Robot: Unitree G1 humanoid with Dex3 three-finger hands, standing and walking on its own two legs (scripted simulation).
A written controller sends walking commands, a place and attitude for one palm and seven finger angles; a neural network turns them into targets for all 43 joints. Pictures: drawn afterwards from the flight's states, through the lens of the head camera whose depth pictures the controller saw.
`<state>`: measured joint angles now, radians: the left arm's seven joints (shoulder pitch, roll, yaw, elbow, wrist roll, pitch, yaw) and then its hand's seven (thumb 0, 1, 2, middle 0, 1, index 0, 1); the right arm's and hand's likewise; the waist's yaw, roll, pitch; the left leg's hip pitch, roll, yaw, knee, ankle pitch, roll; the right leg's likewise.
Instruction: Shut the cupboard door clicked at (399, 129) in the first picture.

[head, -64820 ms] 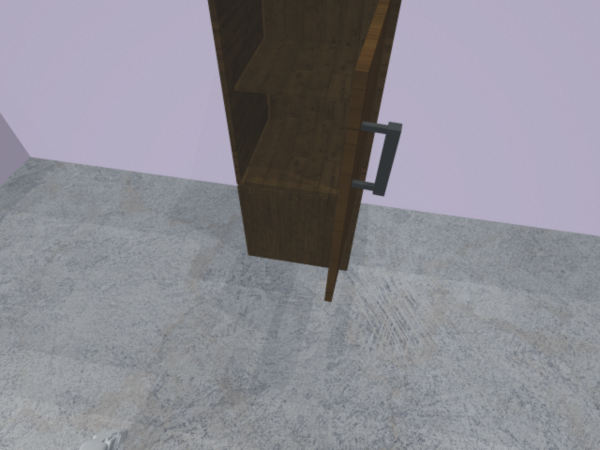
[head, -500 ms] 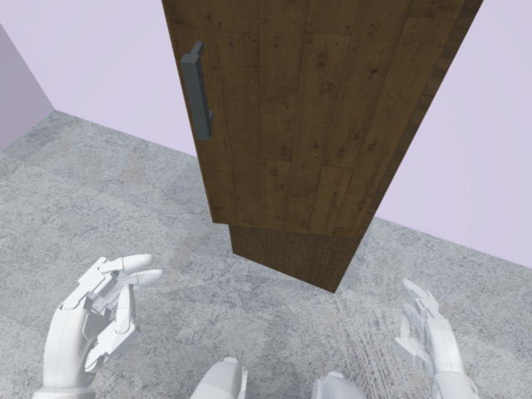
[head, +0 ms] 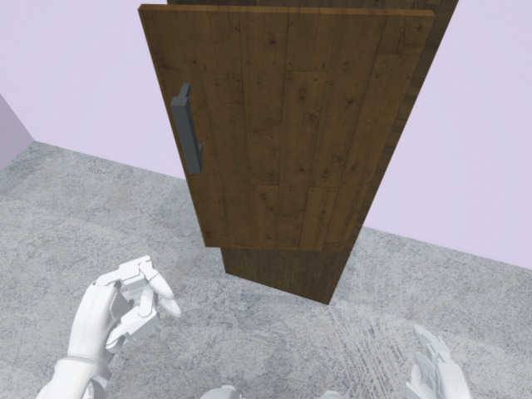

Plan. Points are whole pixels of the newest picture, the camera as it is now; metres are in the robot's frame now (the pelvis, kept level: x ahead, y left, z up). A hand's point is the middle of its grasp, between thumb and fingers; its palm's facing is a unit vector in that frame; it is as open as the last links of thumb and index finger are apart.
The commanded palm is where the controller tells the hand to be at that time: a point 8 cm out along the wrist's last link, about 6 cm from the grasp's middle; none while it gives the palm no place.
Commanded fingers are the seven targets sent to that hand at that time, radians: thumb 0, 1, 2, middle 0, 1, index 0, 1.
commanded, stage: raise the hand and make a fist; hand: left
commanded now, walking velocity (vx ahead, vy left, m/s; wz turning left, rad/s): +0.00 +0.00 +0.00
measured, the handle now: (190, 130) +0.49 +0.16 +0.14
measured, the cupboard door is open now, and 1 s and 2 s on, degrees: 16 16 16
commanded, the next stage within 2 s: bring the fist close to the handle in 0.84 s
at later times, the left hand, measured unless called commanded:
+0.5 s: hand (115, 254) +0.25 +0.19 +0.15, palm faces +0.08 -0.99 -0.07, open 3.1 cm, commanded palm +0.22 +0.23 +0.14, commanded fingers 0.00 0.90 0.90 -1.30 -1.50 -1.30 -1.50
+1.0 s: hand (146, 278) +0.23 +0.16 +0.13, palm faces -0.02 -1.00 -0.04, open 3.1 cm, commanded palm +0.22 +0.22 +0.14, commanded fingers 0.00 0.90 0.90 -1.30 -1.50 -1.30 -1.50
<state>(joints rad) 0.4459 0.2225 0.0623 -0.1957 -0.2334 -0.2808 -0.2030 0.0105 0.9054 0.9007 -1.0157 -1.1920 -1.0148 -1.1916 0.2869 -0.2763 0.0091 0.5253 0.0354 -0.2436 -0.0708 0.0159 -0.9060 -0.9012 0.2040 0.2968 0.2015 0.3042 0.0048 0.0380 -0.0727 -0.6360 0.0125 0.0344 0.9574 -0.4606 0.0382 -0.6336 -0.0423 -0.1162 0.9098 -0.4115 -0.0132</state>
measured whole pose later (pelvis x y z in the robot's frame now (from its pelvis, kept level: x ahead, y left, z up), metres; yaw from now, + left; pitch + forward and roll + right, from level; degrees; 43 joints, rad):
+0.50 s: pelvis +0.02 -0.01 +0.03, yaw +0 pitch +2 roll -1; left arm 0.29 0.26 0.22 -0.19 -0.30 -0.13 -0.20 0.02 0.90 0.90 -1.30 -1.50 -1.30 -1.50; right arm 0.27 -0.24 0.06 0.56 0.04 -0.24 -0.08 0.01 -0.90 -0.90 0.21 0.30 0.20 0.30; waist 0.04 0.05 -0.05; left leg -0.39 0.01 0.03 0.74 -0.39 0.02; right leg -0.39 -0.03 -0.12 0.70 -0.35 -0.02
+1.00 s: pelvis +0.01 -0.02 +0.03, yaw +0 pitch +1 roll +0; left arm 0.30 0.23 0.15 -0.12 -0.28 -0.08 -0.24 0.01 0.90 0.90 -1.30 -1.50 -1.30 -1.50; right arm 0.26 -0.26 0.05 0.57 0.05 -0.25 -0.08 0.01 -0.91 -0.90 0.20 0.30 0.20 0.30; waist 0.03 0.06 -0.03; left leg -0.36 0.02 0.03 0.69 -0.35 0.01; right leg -0.37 -0.02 -0.12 0.67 -0.32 -0.03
